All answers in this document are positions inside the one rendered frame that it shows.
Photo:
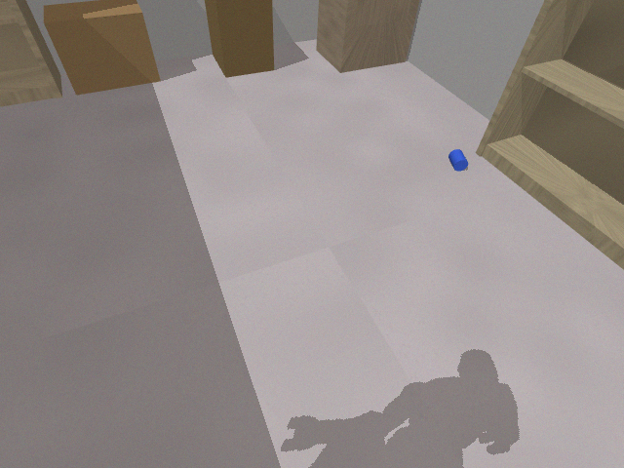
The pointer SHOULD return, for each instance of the bookshelf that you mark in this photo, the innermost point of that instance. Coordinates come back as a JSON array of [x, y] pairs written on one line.
[[28, 71], [558, 128]]

